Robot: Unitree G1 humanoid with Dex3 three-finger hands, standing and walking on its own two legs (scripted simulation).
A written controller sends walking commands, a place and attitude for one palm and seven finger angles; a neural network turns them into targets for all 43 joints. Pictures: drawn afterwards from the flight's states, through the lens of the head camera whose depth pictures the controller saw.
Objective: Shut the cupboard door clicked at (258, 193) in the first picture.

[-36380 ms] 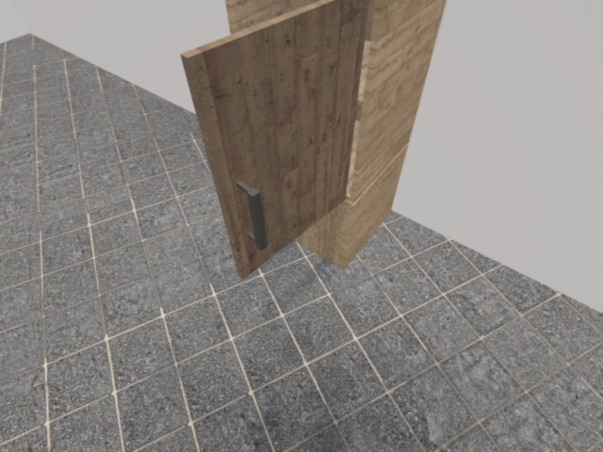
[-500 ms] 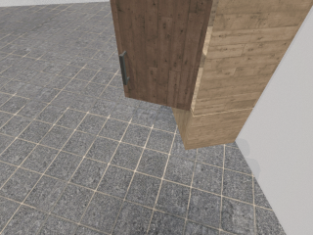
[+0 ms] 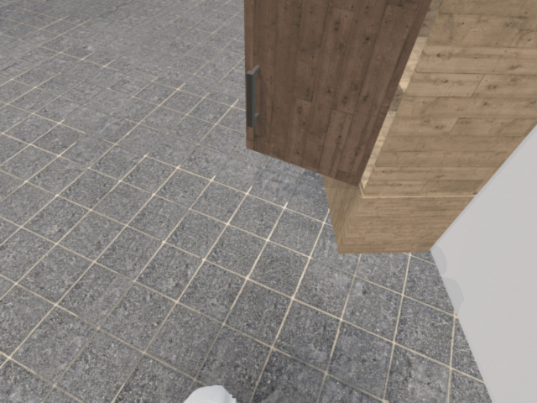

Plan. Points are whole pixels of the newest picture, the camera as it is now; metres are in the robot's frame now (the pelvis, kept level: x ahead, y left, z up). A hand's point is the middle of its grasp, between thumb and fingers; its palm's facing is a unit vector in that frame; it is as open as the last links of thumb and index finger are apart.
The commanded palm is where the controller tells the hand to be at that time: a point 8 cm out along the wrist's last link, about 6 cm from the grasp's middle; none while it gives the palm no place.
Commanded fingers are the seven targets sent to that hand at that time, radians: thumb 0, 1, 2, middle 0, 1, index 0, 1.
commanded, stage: walk to a spot facing it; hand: left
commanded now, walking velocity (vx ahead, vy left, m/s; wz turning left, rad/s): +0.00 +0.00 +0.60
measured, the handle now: (253, 97) +0.92 +0.08 -0.09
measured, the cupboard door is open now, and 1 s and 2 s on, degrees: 63 63 63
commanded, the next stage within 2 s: turn to face it in 1.86 s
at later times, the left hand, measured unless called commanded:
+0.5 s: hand out of the picture +0.07 +0.22 -0.14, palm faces +0.27 -0.92 -0.30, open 7.3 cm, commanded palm none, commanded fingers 0.00 0.90 0.90 -0.20 -0.30 -0.20 -0.30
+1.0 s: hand out of the picture -0.10 +0.18 -0.17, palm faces +0.61 -0.74 -0.27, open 7.3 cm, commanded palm none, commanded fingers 0.00 0.90 0.90 -0.20 -0.30 -0.20 -0.30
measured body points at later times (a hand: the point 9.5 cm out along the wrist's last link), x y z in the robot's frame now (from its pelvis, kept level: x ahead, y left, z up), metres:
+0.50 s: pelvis +0.00 -0.02 +0.00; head +0.06 -0.02 +0.45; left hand +0.05 +0.27 -0.12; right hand +0.12 -0.26 -0.15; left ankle +0.04 +0.12 -0.73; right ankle +0.01 -0.15 -0.73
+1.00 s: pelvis +0.02 -0.01 +0.00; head +0.05 +0.04 +0.44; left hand -0.13 +0.22 -0.15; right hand +0.27 -0.14 -0.13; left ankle -0.06 +0.07 -0.73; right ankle +0.03 -0.15 -0.67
